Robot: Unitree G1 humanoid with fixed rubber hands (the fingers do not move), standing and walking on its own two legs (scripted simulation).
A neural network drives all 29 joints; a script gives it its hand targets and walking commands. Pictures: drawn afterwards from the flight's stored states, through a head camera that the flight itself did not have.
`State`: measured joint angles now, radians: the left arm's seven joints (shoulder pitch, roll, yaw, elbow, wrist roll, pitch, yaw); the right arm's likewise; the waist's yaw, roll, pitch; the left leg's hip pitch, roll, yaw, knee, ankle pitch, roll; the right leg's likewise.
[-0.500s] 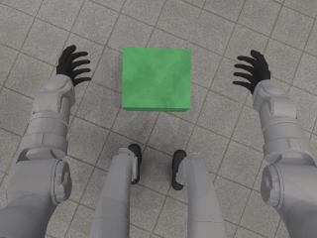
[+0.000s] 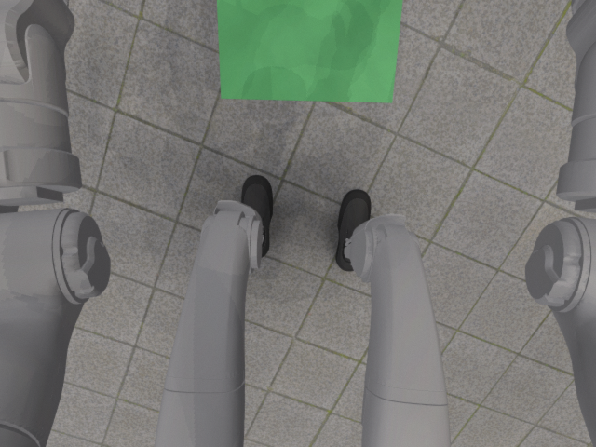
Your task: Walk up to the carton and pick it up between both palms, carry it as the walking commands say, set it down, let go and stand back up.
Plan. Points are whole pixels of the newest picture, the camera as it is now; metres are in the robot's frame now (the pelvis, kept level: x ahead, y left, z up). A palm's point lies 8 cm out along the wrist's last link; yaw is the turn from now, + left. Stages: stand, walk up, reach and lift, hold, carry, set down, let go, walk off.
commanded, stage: reach and lift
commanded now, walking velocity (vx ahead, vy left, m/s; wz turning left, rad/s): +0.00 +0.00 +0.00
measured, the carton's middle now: (308, 25) +0.55 +0.03 -0.55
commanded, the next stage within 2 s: none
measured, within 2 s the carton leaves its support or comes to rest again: neither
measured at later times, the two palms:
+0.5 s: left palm out of the picture +0.52 +0.23 -0.28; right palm (517, 8) +0.54 -0.22 -0.28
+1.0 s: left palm (178, 24) +0.52 +0.23 -0.43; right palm (460, 31) +0.54 -0.21 -0.43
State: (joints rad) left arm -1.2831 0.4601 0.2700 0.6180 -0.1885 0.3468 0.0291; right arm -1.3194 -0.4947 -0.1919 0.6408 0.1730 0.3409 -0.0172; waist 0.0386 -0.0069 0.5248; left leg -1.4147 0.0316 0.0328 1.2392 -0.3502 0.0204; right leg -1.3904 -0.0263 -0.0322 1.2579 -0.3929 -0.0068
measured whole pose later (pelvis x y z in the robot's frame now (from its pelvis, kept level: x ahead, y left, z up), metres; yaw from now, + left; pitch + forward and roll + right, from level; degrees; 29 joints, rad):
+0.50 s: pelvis -0.04 +0.00 -0.15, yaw +0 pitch +31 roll -1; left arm -1.48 0.47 0.20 0.79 -0.25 0.38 0.10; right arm -1.50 -0.57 -0.15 0.87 0.22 0.36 -0.03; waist 0.04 0.00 0.53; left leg -1.88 0.04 0.02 1.80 -0.45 0.03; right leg -1.86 -0.03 -0.03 1.82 -0.51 -0.02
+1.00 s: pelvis -0.01 +0.00 -0.25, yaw +0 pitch +32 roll +0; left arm -1.41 0.45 0.17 0.92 -0.28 0.21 0.09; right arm -1.43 -0.53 -0.07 0.91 0.28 0.22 -0.07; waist 0.04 0.00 0.53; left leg -2.15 0.05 0.02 2.17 -0.58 0.03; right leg -2.12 -0.03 -0.02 2.20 -0.64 -0.02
